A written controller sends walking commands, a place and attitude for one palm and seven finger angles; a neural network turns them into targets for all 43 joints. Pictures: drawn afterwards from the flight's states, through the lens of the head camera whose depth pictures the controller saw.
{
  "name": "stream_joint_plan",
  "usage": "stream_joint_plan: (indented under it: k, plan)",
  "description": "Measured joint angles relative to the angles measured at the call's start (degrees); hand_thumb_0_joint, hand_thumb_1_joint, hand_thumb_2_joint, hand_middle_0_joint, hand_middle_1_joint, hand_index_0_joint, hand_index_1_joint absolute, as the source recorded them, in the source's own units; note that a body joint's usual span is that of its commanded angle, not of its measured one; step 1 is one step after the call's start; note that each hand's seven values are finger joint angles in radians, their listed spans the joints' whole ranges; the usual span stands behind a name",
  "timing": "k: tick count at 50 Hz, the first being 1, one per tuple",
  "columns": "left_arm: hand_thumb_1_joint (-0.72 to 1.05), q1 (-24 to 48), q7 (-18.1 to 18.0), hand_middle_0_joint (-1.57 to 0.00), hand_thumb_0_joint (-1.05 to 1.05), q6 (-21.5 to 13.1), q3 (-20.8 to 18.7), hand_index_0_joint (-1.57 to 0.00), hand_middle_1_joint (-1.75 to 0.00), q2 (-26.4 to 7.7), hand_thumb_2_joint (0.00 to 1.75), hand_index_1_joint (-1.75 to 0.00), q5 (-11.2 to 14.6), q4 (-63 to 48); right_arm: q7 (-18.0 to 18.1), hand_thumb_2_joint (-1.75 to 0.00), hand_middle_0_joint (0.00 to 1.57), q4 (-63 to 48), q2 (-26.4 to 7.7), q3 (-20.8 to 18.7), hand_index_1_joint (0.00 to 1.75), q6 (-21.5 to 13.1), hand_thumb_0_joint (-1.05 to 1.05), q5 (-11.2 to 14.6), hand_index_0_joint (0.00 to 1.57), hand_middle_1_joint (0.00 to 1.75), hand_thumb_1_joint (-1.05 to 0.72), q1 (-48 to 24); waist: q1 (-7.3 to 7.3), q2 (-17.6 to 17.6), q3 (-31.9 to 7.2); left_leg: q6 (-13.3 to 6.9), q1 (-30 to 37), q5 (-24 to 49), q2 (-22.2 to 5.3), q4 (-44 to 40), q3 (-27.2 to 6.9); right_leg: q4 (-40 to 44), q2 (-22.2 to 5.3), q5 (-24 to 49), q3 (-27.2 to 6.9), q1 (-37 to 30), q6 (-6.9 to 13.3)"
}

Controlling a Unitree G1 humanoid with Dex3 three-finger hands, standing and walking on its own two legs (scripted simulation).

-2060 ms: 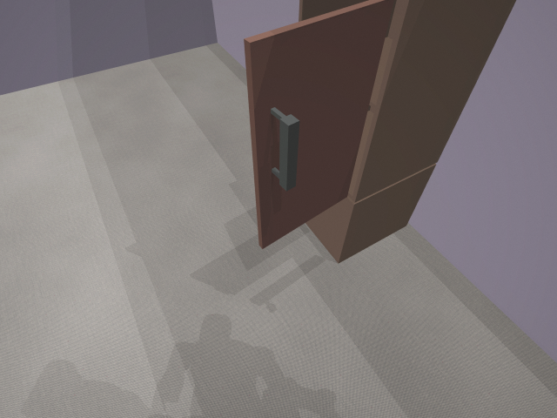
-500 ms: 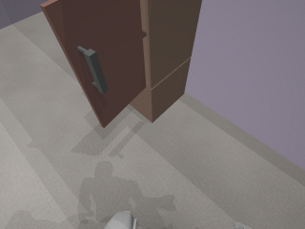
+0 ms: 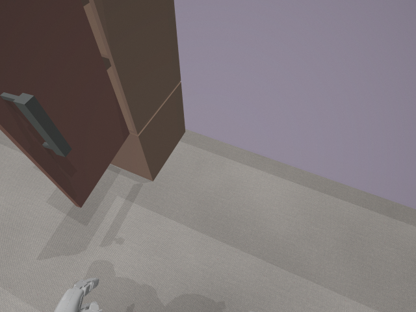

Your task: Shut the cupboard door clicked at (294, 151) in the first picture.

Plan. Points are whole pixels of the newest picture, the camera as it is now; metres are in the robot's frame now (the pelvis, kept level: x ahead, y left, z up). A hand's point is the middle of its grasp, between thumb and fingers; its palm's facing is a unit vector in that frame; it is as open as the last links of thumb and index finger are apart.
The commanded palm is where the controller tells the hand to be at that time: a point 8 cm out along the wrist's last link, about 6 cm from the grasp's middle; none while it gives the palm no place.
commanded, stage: walk around to get in front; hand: left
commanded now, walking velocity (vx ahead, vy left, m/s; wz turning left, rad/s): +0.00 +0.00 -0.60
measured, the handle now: (38, 126) +0.46 +0.41 +0.04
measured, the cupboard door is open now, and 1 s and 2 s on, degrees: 96 96 96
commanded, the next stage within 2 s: none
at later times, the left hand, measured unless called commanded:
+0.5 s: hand (146, 285) +0.18 +0.15 -0.14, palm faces -0.32 -0.93 -0.19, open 7.4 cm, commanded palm none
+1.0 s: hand (171, 273) +0.21 +0.10 -0.15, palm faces -0.55 -0.81 -0.20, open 7.4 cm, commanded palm none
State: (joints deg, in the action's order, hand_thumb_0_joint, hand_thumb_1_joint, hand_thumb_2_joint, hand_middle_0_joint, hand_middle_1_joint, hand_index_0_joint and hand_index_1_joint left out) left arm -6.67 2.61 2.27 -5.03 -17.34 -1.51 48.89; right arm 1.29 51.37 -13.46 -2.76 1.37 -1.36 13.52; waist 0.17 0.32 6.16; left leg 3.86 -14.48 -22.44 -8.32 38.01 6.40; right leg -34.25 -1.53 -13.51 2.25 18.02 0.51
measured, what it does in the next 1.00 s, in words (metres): steps on the spot, turning right: left foot, then right foot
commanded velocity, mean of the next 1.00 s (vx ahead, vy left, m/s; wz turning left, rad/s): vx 0.00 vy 0.00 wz -0.60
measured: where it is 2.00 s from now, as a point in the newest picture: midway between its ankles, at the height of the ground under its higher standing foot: outside the picture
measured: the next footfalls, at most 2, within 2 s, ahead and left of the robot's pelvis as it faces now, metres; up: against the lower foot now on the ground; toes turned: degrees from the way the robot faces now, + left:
left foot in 0.26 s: +0.08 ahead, +0.12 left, +0.00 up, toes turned -7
right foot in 0.56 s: -0.01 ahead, -0.14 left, +0.00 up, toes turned -25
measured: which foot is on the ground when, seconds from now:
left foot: down 0.00-0.00, up 0.02-0.24, down 0.26-0.54, up 0.56-0.82, down 0.84-1.00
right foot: down 0.00-0.26, up 0.28-0.54, down 0.56-0.84, up 0.86-1.00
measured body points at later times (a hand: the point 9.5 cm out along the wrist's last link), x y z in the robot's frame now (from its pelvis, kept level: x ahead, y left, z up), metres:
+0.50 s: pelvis +0.01 +0.00 +0.01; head +0.06 -0.01 +0.46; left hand +0.20 +0.20 -0.13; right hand -0.05 -0.25 -0.13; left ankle +0.04 +0.13 -0.72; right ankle -0.04 -0.12 -0.69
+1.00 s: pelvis +0.01 -0.02 +0.01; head +0.07 -0.03 +0.46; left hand +0.24 +0.14 -0.14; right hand -0.07 -0.27 -0.12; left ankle +0.08 +0.09 -0.72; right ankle -0.09 -0.10 -0.66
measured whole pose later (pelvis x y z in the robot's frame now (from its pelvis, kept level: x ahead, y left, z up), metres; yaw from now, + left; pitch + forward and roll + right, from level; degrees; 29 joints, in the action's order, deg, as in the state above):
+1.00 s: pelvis +0.01 -0.02 +0.01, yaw -36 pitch +1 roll -2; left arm -7.7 2.2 4.4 -5.1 -14.2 -1.4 51.8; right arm 1.7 50.4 -11.7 -1.4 0.1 -1.9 11.1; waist -0.8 -0.7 6.0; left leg 1.0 -15.4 -16.7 -6.7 31.2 6.4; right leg -58.9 0.2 -29.3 2.0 26.2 -2.8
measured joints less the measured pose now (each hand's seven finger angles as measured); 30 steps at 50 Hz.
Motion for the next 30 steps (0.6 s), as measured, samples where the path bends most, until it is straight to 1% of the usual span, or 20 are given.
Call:
stream_joint_plan:
  k: [1, 2, 3, 5, 6, 7, 9, 12, 13, 14, 15, 17, 19, 21, 25, 26, 27, 28, 29, 30]
  plan:
    - [0.91, 0.2, -0.5, -0.20, 0.00, -0.6, 0.0, -0.20, -0.30, 0.2, 0.90, -0.30, 0.0, 0.1, 0.0, -0.90, 0.21, 0.3, -0.8, -0.2, 0.30, 0.6, 0.01, 0.4, 0.20, 0.30, -0.91, -0.1, 0.02, 0.2, 0.2, 0.1, -2.4, -4.2, 0.1, 6.0, -0.7, -1.0, 0.2, -0.8, -0.8, 0.8, 0.5]
    - [0.91, 0.6, -0.9, -0.20, 0.00, -0.8, 0.3, -0.20, -0.30, 0.8, 0.90, -0.30, 0.1, 0.3, 0.1, -0.90, 0.21, 0.7, -1.7, -0.5, 0.30, 1.2, 0.01, 0.7, 0.20, 0.30, -0.91, -0.8, 0.27, 1.1, 0.9, -0.1, -4.8, -7.7, 0.5, 12.0, -2.4, -2.9, 0.8, -2.7, -1.3, 1.5, 0.3]
    - [0.91, 0.6, -1.3, -0.20, 0.00, -0.6, 0.6, -0.20, -0.30, 1.3, 0.90, -0.30, 0.0, 0.4, 0.2, -0.90, 0.21, 1.1, -2.3, -0.8, 0.30, 1.8, 0.01, 0.8, 0.20, 0.30, -0.91, -1.4, 0.54, 1.5, 1.5, -0.2, -6.8, -9.1, 1.2, 17.0, -3.7, -3.6, 1.3, -4.0, -1.9, 1.7, 0.1]
    - [0.91, 0.2, -2.0, -0.20, 0.00, -0.1, 0.8, -0.20, -0.30, 2.1, 0.90, -0.30, -0.2, 0.5, 0.3, -0.90, 0.20, 1.5, -2.8, -1.0, 0.30, 2.2, 0.01, 1.0, 0.20, 0.30, -0.91, -2.3, 0.85, 1.2, 1.9, -0.1, -10.0, -8.7, 2.6, 22.7, -4.5, -2.8, 1.9, -4.1, -3.6, 1.6, -0.4]
    - [0.91, 0.0, -2.2, -0.20, 0.00, 0.2, 1.0, -0.20, -0.30, 2.4, 0.90, -0.30, -0.3, 0.7, 0.3, -0.90, 0.20, 1.4, -2.7, -1.0, 0.30, 2.2, 0.01, 1.0, 0.20, 0.30, -0.91, -2.7, 0.97, 0.6, 1.9, 0.0, -10.8, -7.9, 3.2, 23.0, -4.3, -1.9, 2.0, -3.5, -4.6, 1.4, -0.6]
    - [0.91, -0.3, -2.3, -0.20, 0.00, 0.4, 1.1, -0.20, -0.30, 2.6, 0.90, -0.30, -0.4, 0.8, 0.2, -0.90, 0.20, 1.2, -2.5, -1.0, 0.30, 2.0, 0.01, 1.1, 0.20, 0.30, -0.91, -2.8, 1.08, -0.1, 1.8, 0.1, -11.1, -7.0, 3.7, 21.8, -4.0, -1.1, 2.1, -2.8, -5.5, 1.2, -0.8]
    - [0.91, -0.8, -2.3, -0.20, 0.00, 0.8, 1.4, -0.20, -0.30, 2.9, 0.90, -0.30, -0.5, 1.3, 0.0, -0.90, 0.20, 0.5, -1.9, -0.8, 0.30, 1.4, 0.01, 1.2, 0.20, 0.30, -0.91, -2.8, 1.24, -1.5, 1.3, 0.1, -10.2, -5.0, 4.7, 15.8, -3.2, 0.0, 2.2, -1.8, -7.4, 1.3, -0.9]
    - [0.91, -1.4, -1.9, -0.20, 0.00, 1.5, 1.6, -0.20, -0.30, 3.5, 0.90, -0.30, -0.2, 1.7, 0.0, -0.90, 0.20, -0.5, -1.3, -0.4, 0.30, 0.1, 0.01, 1.2, 0.20, 0.30, -0.91, -1.9, 1.56, -2.4, 0.2, -0.4, -6.0, 0.9, 5.9, 2.2, -2.5, -0.6, 3.1, -1.9, -9.5, 2.2, -1.8]
    - [0.91, -1.7, -1.7, -0.21, 0.00, 1.8, 1.7, -0.20, -0.30, 3.9, 0.90, -0.30, 0.0, 1.6, 0.0, -0.90, 0.20, -0.9, -1.5, -0.2, 0.30, -0.5, 0.01, 1.0, 0.20, 0.30, -0.91, -1.2, 1.66, -1.5, -0.7, -1.6, -4.8, 3.1, 5.3, -2.4, -3.1, -2.1, 4.0, -3.1, -9.3, 3.4, -1.6]
    - [0.91, -1.4, -1.5, -0.21, 0.00, 2.1, 1.7, -0.20, -0.30, 3.8, 0.90, -0.30, 0.2, 1.7, 0.2, -0.90, 0.20, -0.8, -1.1, 0.0, 0.30, -1.0, 0.01, 0.6, 0.20, 0.30, -0.91, -0.8, 1.74, -1.6, -0.7, -2.9, -5.3, 4.5, 5.0, -1.9, -2.8, -5.9, 4.2, -7.8, -8.9, 5.0, -1.6]
    - [0.91, -1.1, -1.3, -0.21, 0.01, 2.4, 1.5, -0.20, -0.30, 3.6, 0.90, -0.30, 0.2, 1.8, 0.3, -0.90, 0.20, -0.5, -0.5, 0.3, 0.30, -1.3, 0.01, 0.3, 0.20, 0.30, -0.91, -0.6, 1.68, -2.0, -0.5, -3.6, -5.4, 4.6, 4.6, -1.1, -2.2, -11.4, 4.3, -11.8, -8.1, 6.7, -1.6]
    - [0.91, -0.4, -0.7, -0.20, 0.01, 2.4, 0.9, -0.20, -0.30, 3.2, 0.90, -0.30, 0.0, 2.2, 0.3, -0.90, 0.20, 0.1, 0.7, 1.0, 0.30, -1.6, 0.01, -0.3, 0.20, 0.30, -0.91, 0.6, 1.46, -2.5, -0.4, -3.8, -4.2, 4.7, 3.6, -2.1, -1.2, -22.1, 3.9, -14.3, -5.7, 9.7, -2.0]
    - [0.91, 0.2, -0.3, -0.20, 0.01, 2.4, 0.5, -0.20, -0.30, 3.3, 0.90, -0.30, 0.0, 2.1, 0.3, -0.90, 0.20, 0.7, 1.5, 1.4, 0.30, -1.5, 0.01, -0.5, 0.20, 0.30, -0.91, 1.6, 1.01, -2.2, -0.3, -3.3, -2.6, 5.6, 2.5, -4.7, -0.5, -26.5, 2.8, -14.2, -2.9, 10.6, -2.7]
    - [0.91, 0.5, 0.0, -0.20, 0.01, 2.2, 0.5, -0.20, -0.30, 3.6, 0.90, -0.30, 0.1, 1.9, 0.3, -0.90, 0.20, 1.2, 1.8, 1.5, 0.30, -1.3, 0.01, -0.6, 0.20, 0.30, -0.91, 2.2, 0.72, -1.2, -0.3, -2.8, -1.3, 6.5, 1.1, -6.8, 0.4, -24.1, 1.8, -14.1, -0.5, 9.4, -3.0]
    - [0.91, 0.5, 0.1, -0.20, 0.01, 1.7, 0.8, -0.20, -0.30, 4.0, 0.90, -0.30, 0.3, 1.6, -0.1, -0.90, 0.21, 1.7, 1.7, 1.1, 0.30, -1.1, 0.01, -0.5, 0.20, 0.30, -0.91, 2.7, 1.12, 0.9, -0.5, -1.5, -0.4, 6.1, -1.4, -6.9, 2.6, -11.6, 1.1, -12.6, 2.1, 3.7, -2.3]
    - [0.91, 0.4, 0.1, -0.20, 0.01, 1.4, 0.8, -0.20, -0.30, 4.0, 0.90, -0.30, 0.3, 1.6, -0.2, -0.90, 0.21, 1.7, 1.5, 0.9, 0.30, -0.9, 0.01, -0.4, 0.20, 0.30, -0.91, 2.9, 1.22, 1.2, -0.6, -1.0, -0.5, 5.4, -2.0, -5.9, 3.2, -7.0, 1.2, -10.0, 2.5, 1.5, -1.9]
    - [0.91, 0.0, 0.1, -0.20, 0.01, 1.0, 1.0, -0.20, -0.30, 3.8, 0.90, -0.30, 0.3, 1.4, -0.4, -0.90, 0.21, 1.6, 1.4, 0.7, 0.30, -0.8, 0.01, -0.1, 0.20, 0.30, -0.91, 3.2, 1.28, 1.2, -0.9, -0.5, -1.0, 4.4, -2.3, -4.2, 3.8, -1.8, 0.9, -5.5, 2.5, -0.8, -1.2]
    - [0.91, -0.6, -0.1, -0.20, 0.01, 0.3, 1.0, -0.20, -0.30, 3.1, 0.90, -0.30, 0.1, 1.0, -0.5, -0.90, 0.21, 1.3, 1.4, 0.5, 0.30, -0.4, 0.01, 0.2, 0.20, 0.30, -0.91, 3.4, 1.17, -0.1, -1.7, -0.1, -2.3, 2.0, -1.6, -0.8, 4.6, 2.0, -0.2, -1.4, 1.0, -2.3, 0.2]
    - [0.91, -0.4, -0.7, -0.20, 0.00, -0.2, 1.0, -0.20, -0.30, 3.4, 0.90, -0.30, 0.1, 1.5, -0.5, -0.90, 0.21, 1.6, 0.8, 0.2, 0.30, 0.2, 0.01, 0.5, 0.20, 0.30, -0.91, 2.6, 1.02, 0.6, -1.3, 0.1, -4.1, -2.6, -1.6, 4.2, 2.9, 0.5, 0.4, -2.6, 0.4, -1.4, 0.7]
    - [0.91, -0.3, -1.1, -0.20, 0.00, -0.3, 1.1, -0.20, -0.30, 3.8, 0.90, -0.30, 0.1, 1.9, -0.3, -0.90, 0.21, 1.9, 0.2, -0.1, 0.30, 1.0, 0.01, 0.7, 0.20, 0.30, -0.91, 1.6, 1.13, 1.5, -0.7, 0.1, -6.0, -5.7, -1.0, 9.6, 0.5, -0.9, 1.0, -4.3, 0.0, -0.9, 0.8]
